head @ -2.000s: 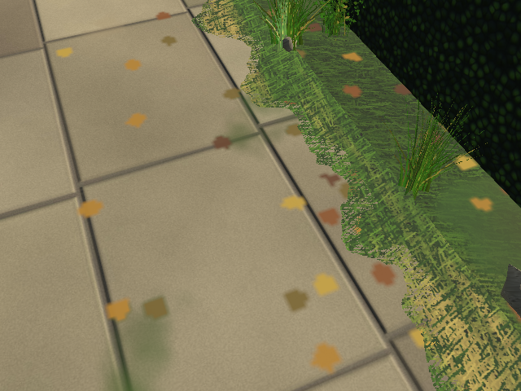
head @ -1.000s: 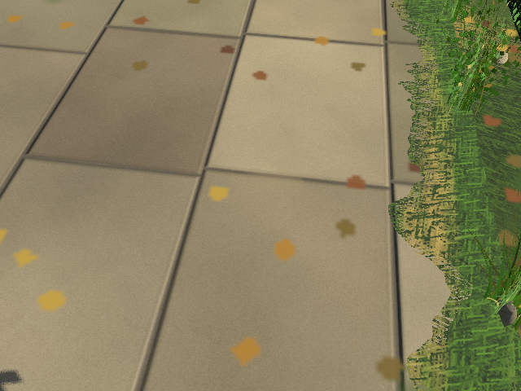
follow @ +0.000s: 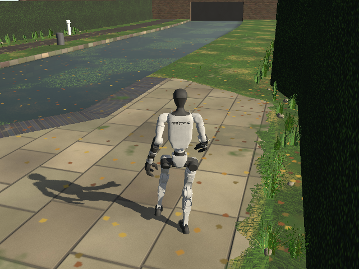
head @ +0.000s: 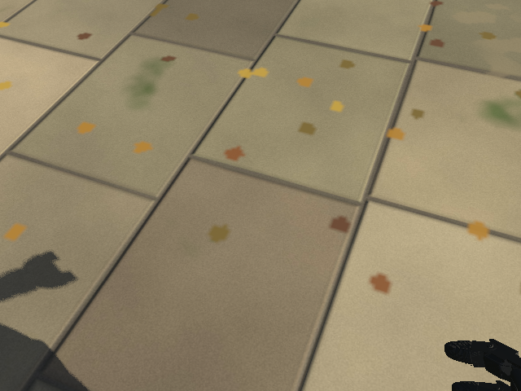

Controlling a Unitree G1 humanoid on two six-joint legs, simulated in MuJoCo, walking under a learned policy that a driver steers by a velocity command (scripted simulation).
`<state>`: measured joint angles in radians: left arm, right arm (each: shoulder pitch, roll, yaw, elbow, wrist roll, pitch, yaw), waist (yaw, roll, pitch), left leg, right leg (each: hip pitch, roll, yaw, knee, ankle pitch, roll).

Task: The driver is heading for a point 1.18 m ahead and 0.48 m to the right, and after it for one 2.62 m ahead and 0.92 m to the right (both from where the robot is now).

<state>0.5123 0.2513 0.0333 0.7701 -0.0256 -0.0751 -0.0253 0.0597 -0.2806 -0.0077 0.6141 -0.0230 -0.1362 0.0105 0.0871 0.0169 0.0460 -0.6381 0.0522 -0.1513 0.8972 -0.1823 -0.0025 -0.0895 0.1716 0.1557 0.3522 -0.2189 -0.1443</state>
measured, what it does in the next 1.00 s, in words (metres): walks ahead, turning right: left foot, then right foot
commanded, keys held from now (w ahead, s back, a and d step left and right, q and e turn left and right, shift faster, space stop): w+e+shift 0.32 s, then e+shift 0.46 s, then w+e+shift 0.10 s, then w+shift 0.12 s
